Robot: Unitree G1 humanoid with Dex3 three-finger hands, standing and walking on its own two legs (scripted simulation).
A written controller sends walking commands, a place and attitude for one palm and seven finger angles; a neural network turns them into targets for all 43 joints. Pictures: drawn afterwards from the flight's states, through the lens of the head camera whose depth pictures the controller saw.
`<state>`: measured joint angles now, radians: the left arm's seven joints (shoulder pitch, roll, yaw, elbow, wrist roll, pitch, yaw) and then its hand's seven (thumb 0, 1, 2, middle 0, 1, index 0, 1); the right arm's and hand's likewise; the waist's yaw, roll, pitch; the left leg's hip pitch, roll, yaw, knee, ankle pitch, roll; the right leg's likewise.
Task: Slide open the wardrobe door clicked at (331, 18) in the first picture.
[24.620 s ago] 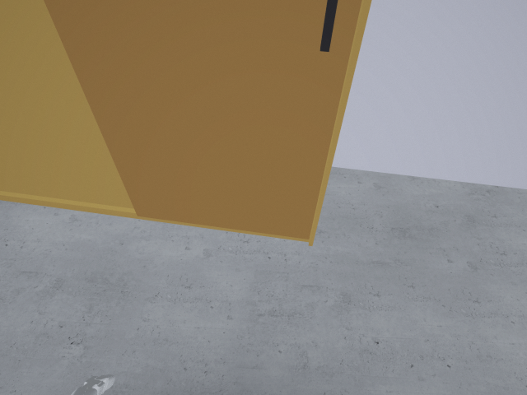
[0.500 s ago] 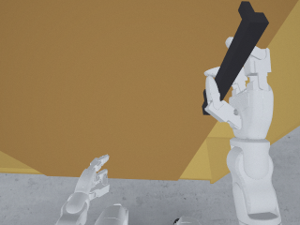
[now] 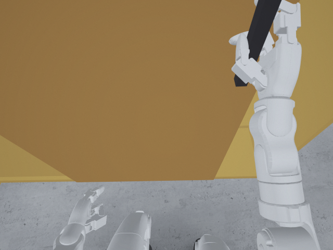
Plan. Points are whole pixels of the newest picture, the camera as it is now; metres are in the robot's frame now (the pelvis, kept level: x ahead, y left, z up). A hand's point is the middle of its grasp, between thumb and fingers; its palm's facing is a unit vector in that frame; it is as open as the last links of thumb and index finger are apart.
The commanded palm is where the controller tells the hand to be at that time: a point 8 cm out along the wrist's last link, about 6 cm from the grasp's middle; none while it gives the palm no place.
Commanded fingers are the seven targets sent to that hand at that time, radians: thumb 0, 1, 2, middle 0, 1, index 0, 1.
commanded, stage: step sideways, sliding the door along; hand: right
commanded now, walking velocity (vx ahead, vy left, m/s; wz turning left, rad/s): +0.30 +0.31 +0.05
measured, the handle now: (253, 31) +0.44 -0.16 +0.24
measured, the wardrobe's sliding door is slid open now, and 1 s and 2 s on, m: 0.27 0.36 0.36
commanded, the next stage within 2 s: stop walking and hold the door there in 0.68 s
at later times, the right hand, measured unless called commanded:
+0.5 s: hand (203, 57) +0.40 -0.07 +0.23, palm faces +0.39 +0.92 -0.02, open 7.3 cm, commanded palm +0.36 -0.04 +0.21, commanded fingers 0.00 -0.90 -0.90 0.45 1.40 0.45 1.40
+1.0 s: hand (183, 59) +0.40 -0.04 +0.22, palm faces +0.49 +0.84 -0.24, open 7.5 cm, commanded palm +0.36 -0.08 +0.19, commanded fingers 0.00 -0.90 -0.90 0.45 1.40 0.45 1.40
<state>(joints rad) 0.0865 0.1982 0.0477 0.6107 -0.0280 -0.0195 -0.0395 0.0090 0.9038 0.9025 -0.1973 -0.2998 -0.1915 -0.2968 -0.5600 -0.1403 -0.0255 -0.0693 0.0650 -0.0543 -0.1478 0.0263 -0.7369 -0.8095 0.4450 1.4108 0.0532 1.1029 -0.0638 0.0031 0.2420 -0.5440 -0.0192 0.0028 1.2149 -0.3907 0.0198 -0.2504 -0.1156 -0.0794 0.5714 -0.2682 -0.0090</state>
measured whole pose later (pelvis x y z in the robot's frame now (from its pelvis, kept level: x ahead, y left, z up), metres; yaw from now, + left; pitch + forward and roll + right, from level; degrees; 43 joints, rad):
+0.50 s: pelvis +0.01 +0.13 +0.00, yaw -2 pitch -2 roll +0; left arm 0.05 0.25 0.03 0.65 -0.06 -0.01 0.02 0.01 0.90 0.90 -0.20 -0.30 -0.20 -0.30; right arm -0.56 -0.21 -0.19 0.01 0.11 -0.02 -0.23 -0.01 -0.75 -0.85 0.45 1.40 0.01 1.20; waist -0.10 -0.06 0.22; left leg -0.22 0.07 0.11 0.57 -0.31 0.01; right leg -0.42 -0.05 -0.06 0.93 -0.56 0.03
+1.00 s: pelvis +0.03 +0.26 -0.02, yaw +2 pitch -4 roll +2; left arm 0.09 0.18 -0.03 0.56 -0.05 -0.05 0.01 0.00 0.90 0.90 -0.21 -0.30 -0.20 -0.30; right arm -0.48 -0.52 -0.35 0.20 0.08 -0.08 -0.09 -0.13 -0.59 -0.82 0.45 1.40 0.14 1.22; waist -0.09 -0.06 0.16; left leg -0.26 0.05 0.08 0.56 -0.16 -0.02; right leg -0.28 -0.30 -0.11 0.68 -0.32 0.09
